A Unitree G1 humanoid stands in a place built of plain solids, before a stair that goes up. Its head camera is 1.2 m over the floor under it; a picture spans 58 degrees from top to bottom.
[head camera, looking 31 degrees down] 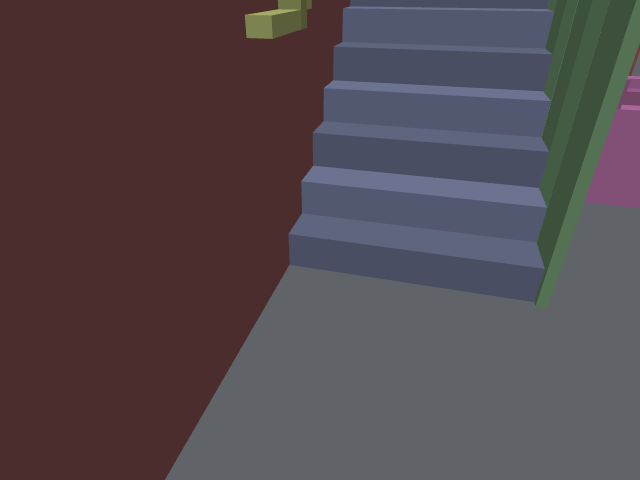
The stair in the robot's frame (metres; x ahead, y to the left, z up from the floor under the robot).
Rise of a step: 0.18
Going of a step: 0.22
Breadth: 1.12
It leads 15 degrees to the right of straight ahead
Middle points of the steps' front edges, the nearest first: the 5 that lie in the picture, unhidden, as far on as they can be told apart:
1.61 -0.39 0.18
1.82 -0.45 0.35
2.03 -0.50 0.53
2.24 -0.56 0.71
2.45 -0.61 0.89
